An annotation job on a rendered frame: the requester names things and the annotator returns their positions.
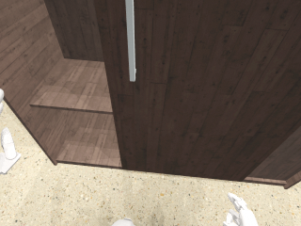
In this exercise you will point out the left robot hand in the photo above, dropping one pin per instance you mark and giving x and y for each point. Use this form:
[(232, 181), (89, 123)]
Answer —
[(10, 157)]

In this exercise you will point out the right robot hand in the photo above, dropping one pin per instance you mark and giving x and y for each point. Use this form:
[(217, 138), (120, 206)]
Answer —
[(245, 216)]

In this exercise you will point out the wardrobe door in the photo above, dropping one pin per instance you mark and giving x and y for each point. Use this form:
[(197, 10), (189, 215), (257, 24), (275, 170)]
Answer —
[(217, 83), (284, 162)]

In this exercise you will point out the handle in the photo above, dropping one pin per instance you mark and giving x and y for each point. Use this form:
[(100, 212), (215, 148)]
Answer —
[(130, 21)]

